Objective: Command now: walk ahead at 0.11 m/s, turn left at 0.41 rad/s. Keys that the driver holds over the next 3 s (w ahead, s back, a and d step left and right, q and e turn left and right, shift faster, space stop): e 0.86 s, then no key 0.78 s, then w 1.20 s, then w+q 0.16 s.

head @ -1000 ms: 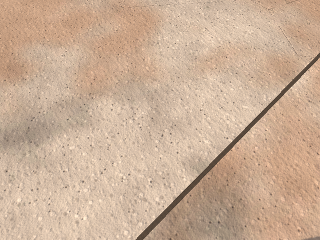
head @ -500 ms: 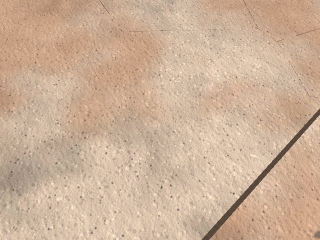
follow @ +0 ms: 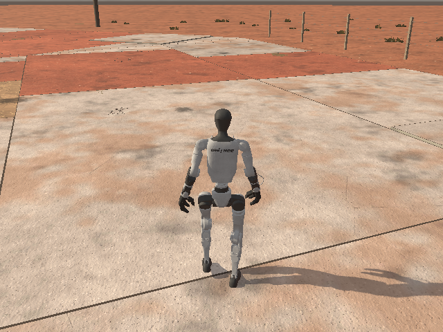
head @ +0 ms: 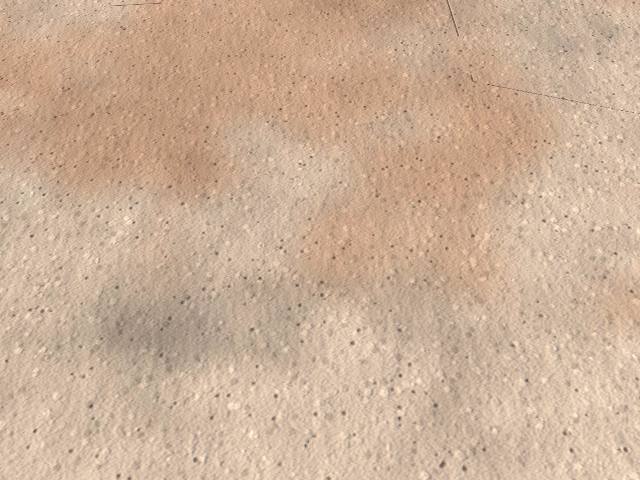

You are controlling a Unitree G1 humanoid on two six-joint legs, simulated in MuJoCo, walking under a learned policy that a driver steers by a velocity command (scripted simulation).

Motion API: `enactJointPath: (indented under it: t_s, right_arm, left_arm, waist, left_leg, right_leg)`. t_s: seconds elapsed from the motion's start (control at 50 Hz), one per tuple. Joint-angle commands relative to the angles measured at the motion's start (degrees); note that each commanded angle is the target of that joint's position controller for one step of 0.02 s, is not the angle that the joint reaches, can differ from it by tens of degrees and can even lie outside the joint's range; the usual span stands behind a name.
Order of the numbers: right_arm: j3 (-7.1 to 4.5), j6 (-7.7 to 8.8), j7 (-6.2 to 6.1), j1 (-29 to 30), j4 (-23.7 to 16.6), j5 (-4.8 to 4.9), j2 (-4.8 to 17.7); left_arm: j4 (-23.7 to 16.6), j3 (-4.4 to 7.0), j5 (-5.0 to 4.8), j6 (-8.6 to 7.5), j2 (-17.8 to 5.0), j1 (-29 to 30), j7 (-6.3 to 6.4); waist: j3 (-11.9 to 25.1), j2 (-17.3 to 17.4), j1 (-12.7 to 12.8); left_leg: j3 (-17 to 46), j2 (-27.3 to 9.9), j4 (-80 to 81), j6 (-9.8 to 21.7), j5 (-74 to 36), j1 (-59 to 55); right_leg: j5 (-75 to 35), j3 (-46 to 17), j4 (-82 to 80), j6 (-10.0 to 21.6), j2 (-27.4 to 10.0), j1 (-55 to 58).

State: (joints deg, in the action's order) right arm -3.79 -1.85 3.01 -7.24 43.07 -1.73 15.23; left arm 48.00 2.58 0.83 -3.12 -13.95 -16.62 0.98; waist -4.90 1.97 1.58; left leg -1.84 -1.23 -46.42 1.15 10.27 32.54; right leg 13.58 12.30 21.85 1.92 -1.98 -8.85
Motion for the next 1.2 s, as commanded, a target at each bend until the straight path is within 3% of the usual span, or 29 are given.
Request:
enactJointPath:
  t_s: [0.02,0.06,0.08,0.1,0.12,0.14,0.16,0.18,0.22,0.28,0.36,0.44,0.48,0.5,0.52,0.54,0.56,0.6,0.64,0.68,0.86,0.98,1.04,1.06,1.08,1.1,1.12,1.16,1.2]
  right_arm:
    - [0.06,0.34,0.09,-1.1,-3.8,-0.17,2.0]
    - [0.08,0.93,-0.53,-2.2,-3.6,-0.33,2.2]
    - [0.22,1.76,-0.95,-5.0,-2.5,-0.74,1.9]
    - [0.1,2.82,-1.58,-7.5,-1.6,-1.61,3.7]
    - [0.04,3.57,-2.34,-9.5,-2.4,-2.53,7.3]
    - [1.01,3.3,-3.65,-9.3,-1.5,0.8,4.3]
    - [1.33,2.9,-4.11,-7.4,-1.1,1.08,3.6]
    - [1.56,2.54,-4.72,-4.3,-1.0,0.82,3.8]
    - [1.38,1.89,-5.69,-0.5,-1.5,0.87,4.6]
    - [0.89,1.7,-5.74,-0.3,-1.6,1.02,4.9]
    - [0.51,1.24,-5.59,0.2,-1.0,0.23,4.1]
    - [-0.44,0.9,-5.07,-0.3,-0.4,-0.06,5.8]
    - [-1.04,0.63,-5.05,1.1,-0.5,0.35,7.2]
    - [-1.3,0.33,-5.0,1.1,-0.2,0.55,7.3]
    - [-1.21,-0.2,-4.57,-1.4,0.3,0.49,5.5]
    - [-0.2,-0.62,-4.53,-2.0,-2.6,0.83,1.6]
    - [-0.2,-1.1,-5.02,4.2,-4.0,0.08,3.1]
    - [-0.68,-0.85,-4.39,2.1,-2.5,1.2,4.4]
    - [-1.29,-0.31,-3.82,-1.8,-0.4,-0.17,5.9]
    - [-1.25,-0.29,-3.5,-2.6,-0.3,-0.02,5.3]
    - [-0.55,-0.47,-4.36,0.5,-3.3,0.79,5.4]
    - [0.14,0.03,-4.66,-2.0,-3.7,1.53,5.3]
    - [0.69,0.7,-5.04,-6.3,-2.8,1.51,4.2]
    - [0.7,1.24,-5.41,-6.9,-2.7,0.93,4.9]
    - [0.58,1.77,-5.8,-5.7,-3.7,-0.17,8.1]
    - [0.14,1.69,-5.31,-1.8,-4.8,-0.02,11.7]
    - [0.36,1.85,-4.86,-2.9,-4.2,0.27,9.6]
    - [1.66,2.2,-4.45,0.6,-4.0,0.7,5.6]
    - [1.75,2.38,-4.77,0.3,-3.2,0.69,5.7]
  left_arm:
    - [-3.2,2.07,-0.04,-0.15,-9.0,-0.1,-0.2]
    - [-2.5,2.11,-0.22,0.67,-9.3,-0.7,-0.29]
    - [-2.1,1.87,-0.5,1.21,-8.7,-0.5,-0.29]
    - [-1.7,1.06,-0.31,1.45,-6.5,-3.2,-0.51]
    - [-3.3,-0.72,-0.1,1.64,-0.9,-7.4,-0.94]
    - [-1.5,-1.08,-1.43,3.5,-0.5,-7.5,-0.64]
    - [-1.9,-0.15,-1.37,4.58,-4.2,-3.8,-0.64]
    - [-2.6,0.33,-0.99,4.97,-5.0,-0.7,-0.72]
    - [-1.3,1.16,-0.11,5.47,-6.1,-1.9,-0.73]
    - [-0.2,1.7,0.14,5.86,-5.0,-4.3,-0.78]
    - [-2.4,1.57,0.19,6.76,-3.4,-1.1,-1.32]
    - [-4.4,1.65,0.02,6.79,-3.7,-0.5,-2.13]
    - [-4.3,1.72,-0.14,6.43,-3.7,-3.3,-2.54]
    - [-3.9,1.84,0.04,6.01,-4.2,-5.2,-2.65]
    - [-4.3,2.43,0.81,5.36,-7.0,-5.3,-2.38]
    - [-6.8,4.13,0.68,5.0,-15.4,-3.4,-1.94]
    - [-6.0,5.05,1.28,5.28,-16.8,-5.9,-1.06]
    - [-6.8,3.6,0.25,5.41,-11.5,1.2,-0.4]
    - [-8.6,3.12,-0.33,5.1,-9.6,4.7,-0.56]
    - [-8.5,3.1,-0.82,4.62,-9.2,2.2,-0.94]
    - [-8.8,4.11,-0.1,4.89,-11.9,-2.2,-0.64]
    - [-9.7,3.56,0.61,5.13,-11.2,1.8,-1.12]
    - [-9.5,2.96,-0.14,5.48,-10.4,4.9,-0.92]
    - [-9.5,2.41,-0.43,5.31,-9.0,4.7,-0.71]
    - [-9.8,1.29,-0.36,4.97,-5.2,2.2,-0.71]
    - [-9.8,1.72,-0.38,5.12,-6.7,1.0,-0.28]
    - [-8.8,2.4,0.51,5.45,-9.4,1.5,-0.12]
    - [-6.9,2.36,-0.08,5.66,-8.3,1.4,-0.68]
    - [-5.9,1.87,0.11,5.86,-7.2,0.8,-1.27]
  waist:
    - [7.0,-9.8,-0.7]
    - [7.0,-9.7,-0.8]
    - [8.0,-7.3,-2.5]
    - [10.9,-1.5,-3.1]
    - [17.0,10.5,-1.6]
    - [21.1,11.1,-3.6]
    - [15.9,7.0,-3.4]
    - [10.4,6.8,-2.7]
    - [7.0,6.3,-0.3]
    - [8.7,3.5,0.2]
    - [6.8,5.8,-0.9]
    - [8.3,6.6,-1.4]
    - [9.0,5.5,0.7]
    - [8.3,3.1,1.8]
    - [5.5,-6.7,1.3]
    - [2.3,-20.9,-0.4]
    - [0.3,-16.1,3.1]
    - [-0.4,-8.8,-1.9]
    - [3.4,-8.9,-2.8]
    - [6.5,-6.5,-2.1]
    - [6.4,-8.7,1.2]
    - [7.9,-9.1,0.1]
    - [7.8,-8.0,-2.9]
    - [7.7,-5.8,-3.0]
    - [8.7,4.8,-1.1]
    - [6.0,10.1,0.1]
    - [5.8,6.8,-0.9]
    - [3.9,4.4,0.7]
    - [5.0,7.1,0.6]
  left_leg:
    - [-1.2,1.3,6.5,1.0,1.3,-10.3]
    - [-0.4,2.1,12.9,2.2,3.1,-13.0]
    - [-0.2,2.7,20.6,3.0,-2.7,-18.6]
    - [4.2,-2.0,25.8,3.7,-16.1,-27.6]
    - [19.4,-20.1,22.7,7.3,-45.9,-39.3]
    - [20.9,-22.9,24.1,15.2,-44.5,-34.2]
    - [18.0,-20.1,26.4,15.2,-35.5,-31.0]
    - [15.1,-17.9,28.2,13.6,-29.5,-27.1]
    - [9.4,-14.4,30.0,10.6,-24.9,-23.0]
    - [5.2,-14.2,29.5,11.4,-23.2,-22.3]
    - [3.3,-14.3,30.6,11.4,-6.8,-19.9]
    - [3.4,-16.6,28.7,11.3,-3.8,-19.7]
    - [1.7,-16.4,25.7,8.7,-2.9,-17.4]
    - [-0.6,-15.1,21.9,5.6,-0.2,-14.2]
    - [-5.4,-10.7,11.8,0.9,8.4,-9.0]
    - [-8.4,0.5,0.3,-3.7,25.1,4.6]
    - [0.3,1.1,-9.5,-3.0,24.6,3.4]
    - [3.7,-0.3,-12.7,-2.0,12.9,1.3]
    - [3.0,0.7,-15.4,-1.9,8.4,1.4]
    - [3.4,1.0,-16.8,-2.6,8.2,1.7]
    - [5.1,1.8,-3.9,-3.9,12.1,1.3]
    - [3.6,3.2,4.8,-1.6,13.5,-11.1]
    - [2.6,3.6,20.9,0.1,5.3,-21.7]
    - [5.8,0.5,27.6,0.9,0.6,-26.9]
    - [18.9,-11.5,33.6,3.3,0.7,-30.3]
    - [28.0,-19.7,33.9,10.1,-9.5,-23.9]
    - [27.1,-20.2,32.9,13.9,-11.4,-19.9]
    - [18.2,-13.2,31.9,11.2,-12.4,-18.5]
    - [13.4,-9.5,29.7,9.3,-18.9,-22.6]
  right_leg:
    - [-38.1,-5.2,-1.0,7.0,-14.0,0.5]
    - [-36.1,-6.9,2.8,6.7,-14.2,2.1]
    - [-31.6,-6.5,7.2,5.3,-12.6,1.1]
    - [-22.8,-5.3,12.6,2.7,-9.9,-2.4]
    - [8.4,-3.0,21.7,-0.3,-5.6,-10.9]
    - [24.5,-9.1,24.5,-1.0,-0.8,-8.4]
    - [24.5,-12.0,27.3,-1.2,-0.5,-10.3]
    - [22.5,-12.8,28.4,-1.3,0.0,-12.7]
    - [16.8,-13.0,29.5,-1.7,0.0,-12.2]
    - [14.6,-11.6,36.1,-2.6,1.2,-12.3]
    - [12.7,-10.2,30.8,-2.6,0.3,-13.2]
    - [12.6,-8.5,23.5,-1.0,0.4,-9.5]
    - [8.3,-7.1,15.1,0.8,1.3,-3.6]
    - [3.8,-8.0,7.8,2.1,1.8,0.2]
    - [4.1,-19.2,-3.5,3.7,-3.7,1.0]
    - [-5.4,-43.4,-9.0,9.0,-19.6,0.7]
    - [-8.3,-43.7,-11.0,13.7,-20.7,-6.2]
    - [-2.4,-32.6,-9.1,10.7,-12.2,-7.7]
    - [-11.2,-28.5,-6.7,9.4,-8.1,-2.3]
    - [-18.1,-28.4,-4.9,9.9,-8.1,2.3]
    - [-17.9,-36.1,-2.5,12.2,-8.2,6.4]
    - [-22.9,-37.2,-0.3,10.7,-6.8,-0.1]
    - [-20.7,-37.3,2.2,7.2,-4.5,-4.1]
    - [-13.2,-36.5,3.7,4.3,-2.5,-7.7]
    - [1.3,-30.2,11.8,1.2,2.9,-11.6]
    - [16.9,-21.1,17.0,-0.2,11.2,-14.6]
    - [18.9,-21.1,25.2,-1.0,8.1,-11.2]
    - [13.5,-21.0,28.4,-2.1,7.2,-9.6]
    - [12.0,-19.3,26.2,-3.3,6.9,-9.9]
